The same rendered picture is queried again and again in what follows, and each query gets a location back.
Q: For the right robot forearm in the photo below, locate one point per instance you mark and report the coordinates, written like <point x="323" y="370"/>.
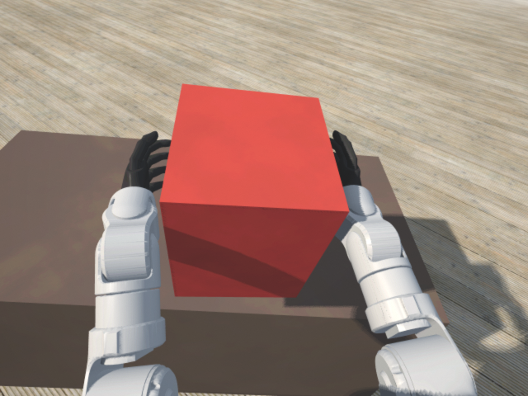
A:
<point x="396" y="304"/>

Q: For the carton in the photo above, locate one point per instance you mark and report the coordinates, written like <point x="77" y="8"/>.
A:
<point x="251" y="194"/>

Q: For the pedestal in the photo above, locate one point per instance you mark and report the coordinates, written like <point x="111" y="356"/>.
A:
<point x="54" y="189"/>

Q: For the robot right upper arm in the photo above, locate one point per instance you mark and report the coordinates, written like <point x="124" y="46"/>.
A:
<point x="424" y="366"/>

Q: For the robot left upper arm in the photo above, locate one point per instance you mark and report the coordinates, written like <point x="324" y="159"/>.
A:
<point x="144" y="380"/>

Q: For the left robot forearm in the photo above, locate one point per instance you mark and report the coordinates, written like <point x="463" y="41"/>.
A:
<point x="127" y="266"/>

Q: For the left robot hand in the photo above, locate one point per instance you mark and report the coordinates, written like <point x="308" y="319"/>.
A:
<point x="138" y="172"/>

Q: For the right robot hand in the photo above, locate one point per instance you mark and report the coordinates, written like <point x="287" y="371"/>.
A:
<point x="346" y="160"/>

